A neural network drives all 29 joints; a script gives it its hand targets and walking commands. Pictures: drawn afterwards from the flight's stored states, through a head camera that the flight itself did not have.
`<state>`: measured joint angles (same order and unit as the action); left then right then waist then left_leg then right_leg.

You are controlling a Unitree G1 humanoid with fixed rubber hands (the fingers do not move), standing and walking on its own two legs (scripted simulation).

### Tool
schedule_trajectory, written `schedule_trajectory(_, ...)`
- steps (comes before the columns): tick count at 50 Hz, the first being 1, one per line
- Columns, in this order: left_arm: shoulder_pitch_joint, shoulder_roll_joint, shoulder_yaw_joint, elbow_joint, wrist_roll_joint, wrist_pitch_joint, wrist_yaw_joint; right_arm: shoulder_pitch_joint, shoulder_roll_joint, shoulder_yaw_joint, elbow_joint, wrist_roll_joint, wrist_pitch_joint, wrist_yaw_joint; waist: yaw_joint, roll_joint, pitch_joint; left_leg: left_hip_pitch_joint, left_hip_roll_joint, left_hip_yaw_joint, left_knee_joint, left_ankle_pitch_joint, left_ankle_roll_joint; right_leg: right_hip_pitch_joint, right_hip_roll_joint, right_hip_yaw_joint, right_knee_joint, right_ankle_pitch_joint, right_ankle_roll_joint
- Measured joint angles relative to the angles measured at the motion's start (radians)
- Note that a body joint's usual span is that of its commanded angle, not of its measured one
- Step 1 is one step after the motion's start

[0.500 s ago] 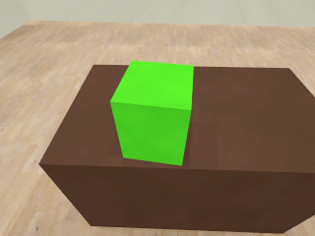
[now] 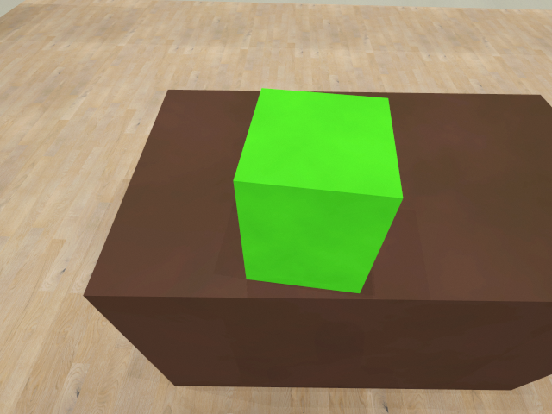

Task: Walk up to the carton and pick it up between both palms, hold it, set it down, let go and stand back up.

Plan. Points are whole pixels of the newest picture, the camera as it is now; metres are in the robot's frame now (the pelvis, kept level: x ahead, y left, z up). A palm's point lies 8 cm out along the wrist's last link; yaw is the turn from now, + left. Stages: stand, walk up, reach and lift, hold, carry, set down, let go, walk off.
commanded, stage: walk up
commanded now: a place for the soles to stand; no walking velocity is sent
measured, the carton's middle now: (312, 194) +0.46 -0.01 +0.06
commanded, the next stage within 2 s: none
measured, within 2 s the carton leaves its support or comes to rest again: neither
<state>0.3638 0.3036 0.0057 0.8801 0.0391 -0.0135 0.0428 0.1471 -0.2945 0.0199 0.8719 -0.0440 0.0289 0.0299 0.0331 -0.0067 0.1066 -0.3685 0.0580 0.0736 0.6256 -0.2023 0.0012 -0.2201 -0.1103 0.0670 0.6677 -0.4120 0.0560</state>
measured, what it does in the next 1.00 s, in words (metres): steps on the spot, turning right: right foot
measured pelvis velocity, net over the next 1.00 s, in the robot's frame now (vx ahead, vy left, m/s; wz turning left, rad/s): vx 0.01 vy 0.06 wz -0.28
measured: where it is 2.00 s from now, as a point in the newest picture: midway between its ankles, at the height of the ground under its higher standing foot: outside the picture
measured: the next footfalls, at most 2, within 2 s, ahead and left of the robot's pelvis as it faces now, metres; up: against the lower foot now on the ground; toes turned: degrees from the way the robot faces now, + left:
right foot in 0.28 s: +0.02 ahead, -0.05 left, +0.00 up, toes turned -6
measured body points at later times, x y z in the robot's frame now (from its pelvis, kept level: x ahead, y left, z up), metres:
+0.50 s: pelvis +0.00 +0.03 +0.01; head +0.01 +0.03 +0.46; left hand +0.09 +0.28 -0.13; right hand +0.02 -0.23 -0.13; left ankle +0.07 +0.12 -0.72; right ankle +0.00 -0.08 -0.72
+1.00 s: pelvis +0.01 +0.06 +0.01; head +0.04 +0.04 +0.46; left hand +0.13 +0.31 -0.11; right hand +0.03 -0.23 -0.13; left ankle +0.06 +0.17 -0.71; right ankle +0.00 -0.08 -0.72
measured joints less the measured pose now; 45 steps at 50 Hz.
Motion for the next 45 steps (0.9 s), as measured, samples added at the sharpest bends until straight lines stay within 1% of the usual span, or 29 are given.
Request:
schedule_trajectory(2,-0.013,-0.001,-0.003,-0.015,-0.011,0.016,0.000,0.000,0.022,0.010,-0.006,0.016,0.001,-0.010,0.005,-0.001,-0.001,0.013,0.004,0.022,0.007,-0.032,0.013,-0.062,0.033,0.018,0.154,-0.149,-0.029)
schedule_trajectory(3,-0.015,-0.005,-0.005,-0.021,-0.015,0.024,0.002,0.003,0.032,0.013,-0.006,0.024,0.006,-0.017,0.000,0.001,-0.007,0.028,0.008,0.031,-0.008,-0.036,0.019,-0.090,0.052,0.013,0.222,-0.192,-0.038)
schedule_trajectory(4,-0.019,-0.009,-0.008,-0.025,-0.017,0.029,0.002,0.006,0.041,0.016,-0.007,0.030,0.009,-0.024,-0.006,0.002,-0.012,0.045,0.010,0.040,-0.031,-0.031,0.023,-0.111,0.067,0.004,0.268,-0.206,-0.043)
schedule_trajectory(6,-0.028,-0.019,-0.013,-0.031,-0.020,0.030,-0.001,0.018,0.051,0.022,-0.008,0.032,0.011,-0.034,-0.021,0.003,-0.022,0.071,0.008,0.056,-0.075,-0.011,0.027,-0.134,0.085,-0.018,0.288,-0.182,-0.048)
schedule_trajectory(8,-0.037,-0.028,-0.015,-0.036,-0.021,0.024,-0.006,0.029,0.053,0.025,-0.005,0.028,0.008,-0.037,-0.030,0.001,-0.029,0.084,0.005,0.073,-0.096,-0.002,0.036,-0.136,0.094,-0.037,0.248,-0.147,-0.051)
schedule_trajectory(11,-0.046,-0.037,-0.014,-0.034,-0.021,0.022,-0.012,0.040,0.049,0.024,0.005,0.026,0.005,-0.038,-0.036,-0.010,-0.037,0.088,0.000,0.105,-0.087,-0.012,0.042,-0.108,0.098,-0.060,0.138,-0.085,-0.055)
schedule_trajectory(14,-0.049,-0.042,-0.008,-0.027,-0.020,0.023,-0.017,0.045,0.037,0.021,0.016,0.027,0.007,-0.037,-0.030,-0.024,-0.048,0.073,-0.002,0.140,-0.044,-0.037,0.041,-0.046,0.095,-0.073,-0.023,0.054,-0.073)
schedule_trajectory(15,-0.054,-0.050,-0.006,-0.020,-0.019,0.023,-0.019,0.042,0.029,0.020,0.021,0.028,0.008,-0.035,-0.026,-0.016,-0.046,0.068,0.006,0.147,-0.029,-0.046,0.039,-0.041,0.101,-0.070,-0.047,0.106,-0.079)
schedule_trajectory(16,-0.057,-0.059,-0.006,-0.012,-0.019,0.024,-0.022,0.043,0.021,0.019,0.027,0.030,0.008,-0.033,-0.027,0.000,-0.044,0.068,0.017,0.145,-0.023,-0.049,0.036,-0.037,0.112,-0.072,-0.051,0.118,-0.079)
schedule_trajectory(18,-0.053,-0.066,-0.012,-0.002,-0.030,0.023,-0.026,0.056,0.018,0.022,0.033,0.036,0.007,-0.030,-0.032,0.010,-0.055,0.076,0.017,0.141,-0.042,-0.050,0.030,-0.032,0.117,-0.071,-0.067,0.116,-0.078)
schedule_trajectory(20,-0.050,-0.064,-0.018,0.015,-0.042,0.023,-0.029,0.073,0.022,0.028,0.039,0.036,0.004,-0.029,-0.037,0.012,-0.066,0.088,0.008,0.136,-0.074,-0.041,0.033,-0.023,0.119,-0.066,-0.093,0.120,-0.078)
schedule_trajectory(22,-0.052,-0.060,-0.024,0.030,-0.047,0.021,-0.032,0.089,0.025,0.034,0.049,0.034,-0.005,-0.027,-0.042,0.015,-0.070,0.097,0.011,0.135,-0.100,-0.006,0.035,-0.014,0.125,-0.064,-0.120,0.134,-0.075)
schedule_trajectory(24,-0.058,-0.054,-0.028,0.042,-0.048,0.017,-0.036,0.104,0.029,0.038,0.061,0.033,-0.015,-0.027,-0.043,0.010,-0.071,0.103,0.011,0.141,-0.116,0.000,0.036,-0.010,0.127,-0.059,-0.136,0.145,-0.073)
schedule_trajectory(33,-0.076,-0.046,-0.042,0.080,-0.038,0.004,-0.039,0.129,0.024,0.038,0.095,0.037,-0.021,-0.034,-0.039,-0.015,-0.068,0.121,0.004,0.165,-0.162,0.010,0.037,-0.014,0.124,-0.035,-0.154,0.154,-0.070)
schedule_trajectory(38,-0.073,-0.044,-0.046,0.094,-0.040,0.004,-0.033,0.109,0.020,0.033,0.092,0.033,-0.018,-0.038,-0.037,-0.012,-0.068,0.131,0.008,0.177,-0.168,0.006,0.033,-0.013,0.129,-0.023,-0.153,0.150,-0.072)
schedule_trajectory(40,-0.069,-0.047,-0.045,0.078,-0.032,0.001,-0.026,0.096,0.010,0.028,0.088,0.024,-0.009,-0.035,-0.032,-0.001,-0.064,0.122,0.016,0.180,-0.146,-0.006,0.031,-0.018,0.135,-0.018,-0.143,0.147,-0.074)
schedule_trajectory(41,-0.066,-0.051,-0.045,0.065,-0.028,-0.005,-0.019,0.087,-0.001,0.023,0.085,0.017,-0.001,-0.033,-0.027,0.010,-0.059,0.110,0.018,0.174,-0.120,-0.023,0.028,-0.025,0.140,-0.013,-0.134,0.144,-0.075)
schedule_trajectory(45,-0.055,-0.048,-0.032,0.019,-0.023,-0.010,0.005,0.046,-0.035,0.009,0.067,0.006,0.021,-0.029,-0.004,0.041,-0.044,0.061,-0.012,0.090,-0.017,-0.160,0.014,-0.058,0.156,0.027,-0.102,0.137,-0.073)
